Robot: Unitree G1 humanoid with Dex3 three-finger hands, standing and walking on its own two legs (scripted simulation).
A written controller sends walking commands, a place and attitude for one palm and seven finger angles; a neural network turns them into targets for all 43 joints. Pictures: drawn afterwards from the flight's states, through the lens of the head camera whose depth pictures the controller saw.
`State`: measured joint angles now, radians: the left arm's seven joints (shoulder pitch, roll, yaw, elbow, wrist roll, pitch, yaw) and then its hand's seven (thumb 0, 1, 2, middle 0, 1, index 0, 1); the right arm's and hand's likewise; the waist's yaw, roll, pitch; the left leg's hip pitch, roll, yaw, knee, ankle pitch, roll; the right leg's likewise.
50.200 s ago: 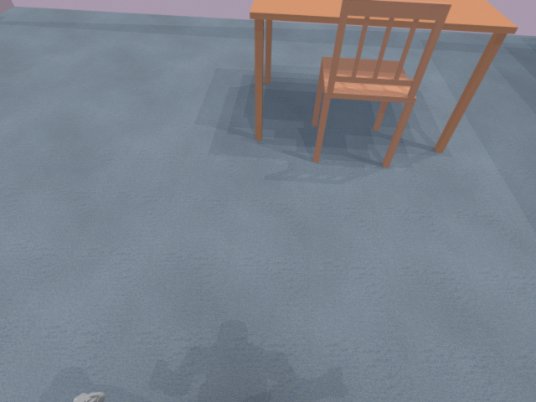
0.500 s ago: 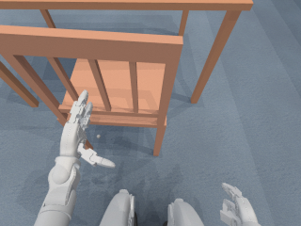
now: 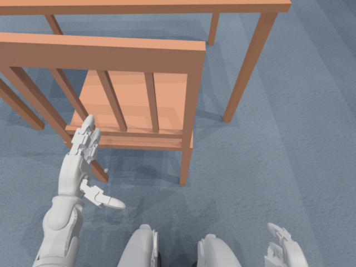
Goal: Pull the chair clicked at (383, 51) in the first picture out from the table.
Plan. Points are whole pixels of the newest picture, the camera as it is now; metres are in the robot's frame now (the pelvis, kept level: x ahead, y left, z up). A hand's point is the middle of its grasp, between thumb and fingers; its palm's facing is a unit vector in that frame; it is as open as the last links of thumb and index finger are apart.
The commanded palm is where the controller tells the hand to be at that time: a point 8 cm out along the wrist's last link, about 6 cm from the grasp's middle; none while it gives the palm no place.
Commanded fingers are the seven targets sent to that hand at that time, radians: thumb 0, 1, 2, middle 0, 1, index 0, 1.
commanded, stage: aim the fingers beside a spindle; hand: left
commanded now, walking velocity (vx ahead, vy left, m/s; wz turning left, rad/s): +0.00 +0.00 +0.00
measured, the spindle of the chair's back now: (114, 104) +0.50 +0.18 +0.00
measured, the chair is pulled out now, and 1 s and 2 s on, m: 0.18 0.18 0.18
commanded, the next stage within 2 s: push the fingers through the gap in 0.64 s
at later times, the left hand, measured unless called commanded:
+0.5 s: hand (106, 173) +0.31 +0.16 +0.02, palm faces -0.05 -1.00 -0.03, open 16.9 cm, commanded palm +0.29 +0.22 +0.02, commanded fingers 0.00 -0.50 0.30 -0.06 -0.08 -0.06 -0.08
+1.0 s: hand (106, 162) +0.33 +0.17 +0.02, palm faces -0.05 -1.00 -0.03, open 16.9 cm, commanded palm +0.32 +0.22 +0.02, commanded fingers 0.00 -0.50 0.30 -0.06 -0.08 -0.06 -0.08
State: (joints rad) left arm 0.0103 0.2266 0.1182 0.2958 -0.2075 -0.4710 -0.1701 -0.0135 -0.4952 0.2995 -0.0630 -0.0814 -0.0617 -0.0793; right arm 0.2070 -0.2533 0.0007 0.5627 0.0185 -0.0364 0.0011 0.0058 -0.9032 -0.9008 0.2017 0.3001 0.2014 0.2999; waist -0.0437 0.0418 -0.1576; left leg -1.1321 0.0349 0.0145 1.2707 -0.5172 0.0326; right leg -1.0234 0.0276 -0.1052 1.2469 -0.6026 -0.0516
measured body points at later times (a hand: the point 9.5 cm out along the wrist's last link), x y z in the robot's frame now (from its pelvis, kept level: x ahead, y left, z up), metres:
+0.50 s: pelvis +0.00 +0.01 +0.00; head +0.10 +0.02 +0.44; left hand +0.30 +0.22 +0.02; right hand +0.16 -0.23 -0.10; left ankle +0.04 +0.10 -0.62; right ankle +0.00 -0.09 -0.62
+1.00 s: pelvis +0.00 +0.01 +0.00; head +0.12 +0.03 +0.43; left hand +0.33 +0.22 +0.02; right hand +0.16 -0.23 -0.11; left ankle +0.04 +0.10 -0.62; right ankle +0.00 -0.09 -0.62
